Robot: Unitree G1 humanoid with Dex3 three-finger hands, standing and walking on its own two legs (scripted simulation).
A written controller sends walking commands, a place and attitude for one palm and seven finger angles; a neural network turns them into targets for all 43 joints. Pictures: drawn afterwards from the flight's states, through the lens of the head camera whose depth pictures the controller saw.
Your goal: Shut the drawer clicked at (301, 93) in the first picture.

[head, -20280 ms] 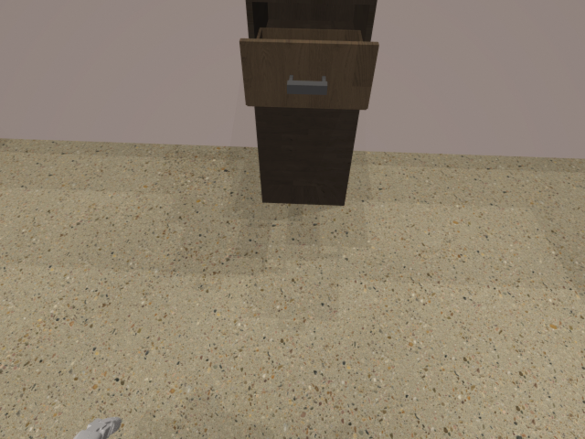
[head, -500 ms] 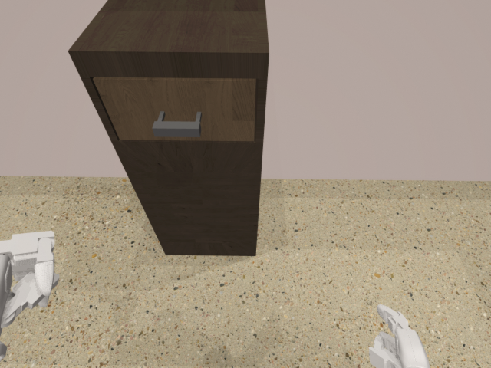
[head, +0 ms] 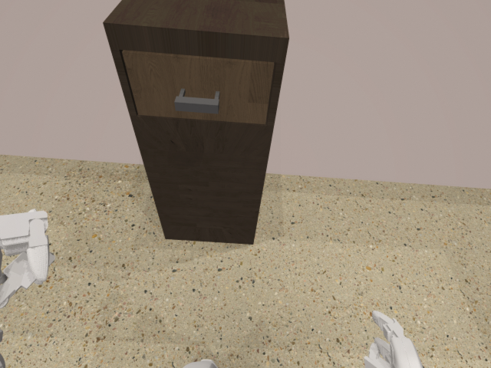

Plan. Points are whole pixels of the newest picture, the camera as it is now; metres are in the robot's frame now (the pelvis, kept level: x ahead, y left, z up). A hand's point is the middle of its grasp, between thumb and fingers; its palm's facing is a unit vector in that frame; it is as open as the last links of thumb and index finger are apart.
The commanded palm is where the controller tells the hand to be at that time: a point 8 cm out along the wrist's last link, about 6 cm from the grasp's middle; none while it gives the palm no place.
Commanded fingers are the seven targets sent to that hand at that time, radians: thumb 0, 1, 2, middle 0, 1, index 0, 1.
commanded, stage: step back with the hand held close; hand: left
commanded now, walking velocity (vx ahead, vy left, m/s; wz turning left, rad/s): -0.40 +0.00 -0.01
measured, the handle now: (198, 99) +0.70 +0.15 +0.03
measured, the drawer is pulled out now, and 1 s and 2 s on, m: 0.00 0.00 0.00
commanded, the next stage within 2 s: stop stepping back and stand still in 0.30 s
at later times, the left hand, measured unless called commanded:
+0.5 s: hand out of the picture +0.08 +0.21 +0.20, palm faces +0.27 -0.81 -0.52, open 3.2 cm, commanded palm +0.04 +0.25 +0.19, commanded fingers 0.00 0.90 0.90 -1.40 -1.60 -1.40 -1.60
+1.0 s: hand out of the picture +0.06 +0.30 +0.19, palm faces +0.25 -0.84 -0.48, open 3.2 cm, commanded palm +0.02 +0.34 +0.19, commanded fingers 0.00 0.90 0.90 -1.40 -1.60 -1.40 -1.60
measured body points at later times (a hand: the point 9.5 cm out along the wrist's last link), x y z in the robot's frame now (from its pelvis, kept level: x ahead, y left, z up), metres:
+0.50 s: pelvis -0.10 -0.02 -0.01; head -0.12 +0.01 +0.44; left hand +0.06 +0.25 +0.22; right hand +0.05 -0.27 -0.07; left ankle +0.09 +0.06 -0.72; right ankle -0.20 -0.13 -0.73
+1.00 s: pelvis -0.14 +0.07 +0.03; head -0.14 +0.10 +0.47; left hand +0.04 +0.35 +0.22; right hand +0.01 -0.14 -0.04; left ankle -0.01 +0.09 -0.72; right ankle -0.20 -0.02 -0.70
